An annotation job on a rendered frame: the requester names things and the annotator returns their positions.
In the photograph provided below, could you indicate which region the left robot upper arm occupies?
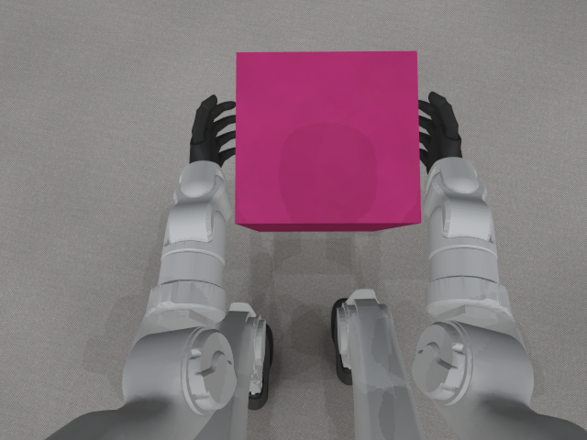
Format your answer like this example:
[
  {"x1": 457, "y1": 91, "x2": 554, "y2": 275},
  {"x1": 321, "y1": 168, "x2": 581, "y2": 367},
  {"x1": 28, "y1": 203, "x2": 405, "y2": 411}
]
[{"x1": 45, "y1": 326, "x2": 237, "y2": 440}]

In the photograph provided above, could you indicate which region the left robot thigh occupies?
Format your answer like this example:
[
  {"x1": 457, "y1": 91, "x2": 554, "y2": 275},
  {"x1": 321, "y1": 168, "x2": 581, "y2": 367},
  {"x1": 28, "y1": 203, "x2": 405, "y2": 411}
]
[{"x1": 194, "y1": 311, "x2": 266, "y2": 440}]

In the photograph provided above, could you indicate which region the robot right hand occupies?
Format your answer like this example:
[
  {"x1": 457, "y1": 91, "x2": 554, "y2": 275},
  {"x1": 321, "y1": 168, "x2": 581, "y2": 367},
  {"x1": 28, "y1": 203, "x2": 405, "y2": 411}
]
[{"x1": 418, "y1": 92, "x2": 462, "y2": 175}]

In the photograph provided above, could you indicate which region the robot left hand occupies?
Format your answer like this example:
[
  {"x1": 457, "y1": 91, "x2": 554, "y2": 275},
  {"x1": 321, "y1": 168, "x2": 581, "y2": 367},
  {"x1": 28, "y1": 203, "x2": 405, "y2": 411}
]
[{"x1": 189, "y1": 94, "x2": 236, "y2": 168}]

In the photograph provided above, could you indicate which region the carton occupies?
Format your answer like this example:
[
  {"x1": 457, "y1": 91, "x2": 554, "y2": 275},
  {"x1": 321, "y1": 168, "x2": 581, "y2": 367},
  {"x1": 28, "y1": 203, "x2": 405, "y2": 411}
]
[{"x1": 235, "y1": 51, "x2": 421, "y2": 232}]

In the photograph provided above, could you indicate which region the robot right forearm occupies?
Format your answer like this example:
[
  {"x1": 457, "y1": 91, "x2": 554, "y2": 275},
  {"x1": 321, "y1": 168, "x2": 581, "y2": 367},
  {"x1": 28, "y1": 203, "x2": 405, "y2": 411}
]
[{"x1": 423, "y1": 157, "x2": 534, "y2": 392}]

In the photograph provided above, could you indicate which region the left robot foot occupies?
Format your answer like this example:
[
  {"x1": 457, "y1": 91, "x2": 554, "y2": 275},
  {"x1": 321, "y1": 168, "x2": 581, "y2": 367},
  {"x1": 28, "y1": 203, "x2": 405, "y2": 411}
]
[{"x1": 248, "y1": 324, "x2": 273, "y2": 410}]

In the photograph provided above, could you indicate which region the right robot upper arm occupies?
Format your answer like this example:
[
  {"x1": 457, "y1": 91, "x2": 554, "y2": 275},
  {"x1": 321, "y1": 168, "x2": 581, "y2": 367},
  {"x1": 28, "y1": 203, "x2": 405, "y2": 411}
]
[{"x1": 412, "y1": 320, "x2": 587, "y2": 440}]

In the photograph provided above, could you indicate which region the robot left forearm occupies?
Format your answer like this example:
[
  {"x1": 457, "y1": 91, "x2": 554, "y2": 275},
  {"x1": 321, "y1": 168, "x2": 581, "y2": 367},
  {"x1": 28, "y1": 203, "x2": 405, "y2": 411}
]
[{"x1": 122, "y1": 160, "x2": 233, "y2": 394}]

